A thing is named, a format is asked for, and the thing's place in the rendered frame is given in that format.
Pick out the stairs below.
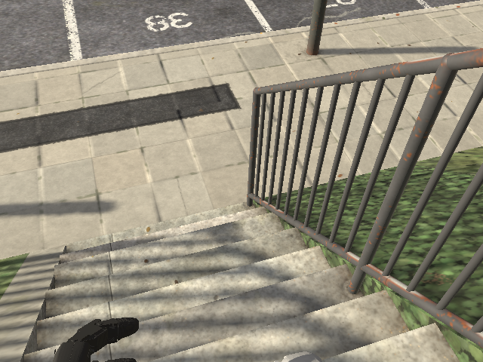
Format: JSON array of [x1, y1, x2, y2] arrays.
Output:
[[24, 202, 460, 362]]

